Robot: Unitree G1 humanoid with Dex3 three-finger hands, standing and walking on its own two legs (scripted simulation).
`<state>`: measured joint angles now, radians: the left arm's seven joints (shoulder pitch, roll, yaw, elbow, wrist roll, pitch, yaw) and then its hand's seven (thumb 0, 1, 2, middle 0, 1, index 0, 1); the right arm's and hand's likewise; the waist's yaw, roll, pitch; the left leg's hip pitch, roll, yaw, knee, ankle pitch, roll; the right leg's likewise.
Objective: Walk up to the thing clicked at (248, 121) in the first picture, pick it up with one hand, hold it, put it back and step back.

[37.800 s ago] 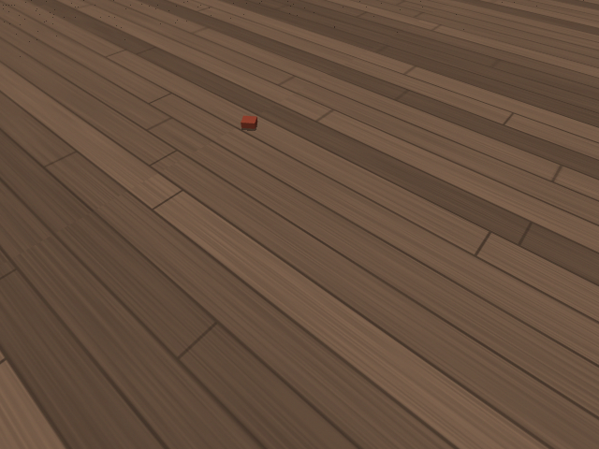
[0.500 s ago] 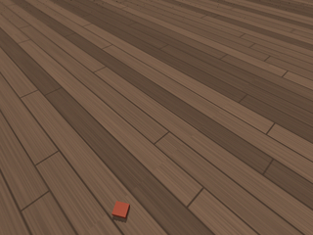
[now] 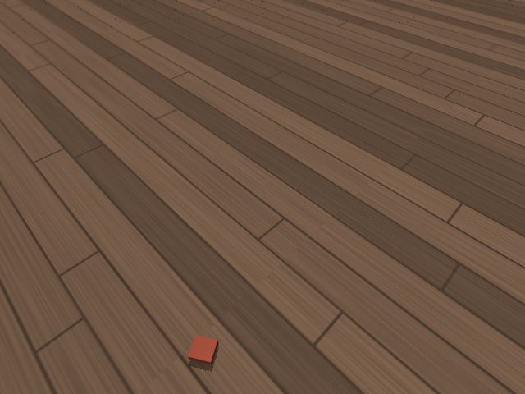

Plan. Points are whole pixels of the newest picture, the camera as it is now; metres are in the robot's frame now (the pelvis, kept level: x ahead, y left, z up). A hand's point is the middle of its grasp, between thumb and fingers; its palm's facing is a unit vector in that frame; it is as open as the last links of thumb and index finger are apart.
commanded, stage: step back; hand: left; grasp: from above
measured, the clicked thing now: (203, 349) +0.41 +0.22 -0.76
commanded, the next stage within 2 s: none
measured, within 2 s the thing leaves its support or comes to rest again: neither
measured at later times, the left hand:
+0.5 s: hand out of the picture +0.07 +0.31 -0.18, palm faces -0.06 -0.93 -0.37, open 7.4 cm
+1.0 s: hand out of the picture -0.04 +0.32 -0.16, palm faces -0.04 -0.92 -0.40, open 7.4 cm
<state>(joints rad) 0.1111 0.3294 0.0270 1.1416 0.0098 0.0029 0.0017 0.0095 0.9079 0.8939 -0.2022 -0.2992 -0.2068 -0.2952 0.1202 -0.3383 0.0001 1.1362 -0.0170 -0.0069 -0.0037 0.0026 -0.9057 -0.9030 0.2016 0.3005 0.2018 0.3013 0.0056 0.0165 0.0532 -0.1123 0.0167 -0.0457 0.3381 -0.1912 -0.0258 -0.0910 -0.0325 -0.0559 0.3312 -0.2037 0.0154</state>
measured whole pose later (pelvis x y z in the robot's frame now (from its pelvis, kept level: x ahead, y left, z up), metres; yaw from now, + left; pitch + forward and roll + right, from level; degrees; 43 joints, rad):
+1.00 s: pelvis -0.18 +0.06 -0.03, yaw -1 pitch -2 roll +0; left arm 0.12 0.37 0.06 0.76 0.03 0.05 0.02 0.01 0.90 0.89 -0.21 -0.30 -0.21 -0.30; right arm 0.18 -0.41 -0.05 0.87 -0.01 0.03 -0.02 0.00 -0.91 -0.90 0.20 0.30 0.20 0.30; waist 0.00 0.00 0.17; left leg -0.25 -0.03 -0.06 0.70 -0.42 0.00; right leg -0.38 -0.02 0.01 0.65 -0.25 0.01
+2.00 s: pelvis -0.51 +0.03 -0.02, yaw -4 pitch -2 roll -1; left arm 0.16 0.40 0.08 0.83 0.02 0.06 0.02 0.01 0.91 0.89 -0.20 -0.30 -0.21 -0.30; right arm 0.14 -0.36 -0.04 0.83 -0.04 0.03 -0.01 0.00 -0.90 -0.90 0.21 0.30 0.21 0.30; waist 0.01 -0.02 0.17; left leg -0.36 0.04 -0.01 0.61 -0.23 0.02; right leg -0.37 0.07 0.10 1.06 -0.53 0.02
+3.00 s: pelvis -0.65 +0.04 -0.02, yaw +0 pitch -2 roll +0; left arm 0.20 0.37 0.04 1.03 0.02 0.00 -0.01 0.01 0.91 0.89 -0.20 -0.30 -0.21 -0.30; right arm 0.19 -0.35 -0.05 1.03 -0.04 -0.02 0.01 0.00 -0.91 -0.90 0.20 0.30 0.20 0.30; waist 0.03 -0.01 0.05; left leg -0.23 -0.01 -0.01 0.58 -0.31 0.01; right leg -0.26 -0.02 0.02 0.61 -0.35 -0.01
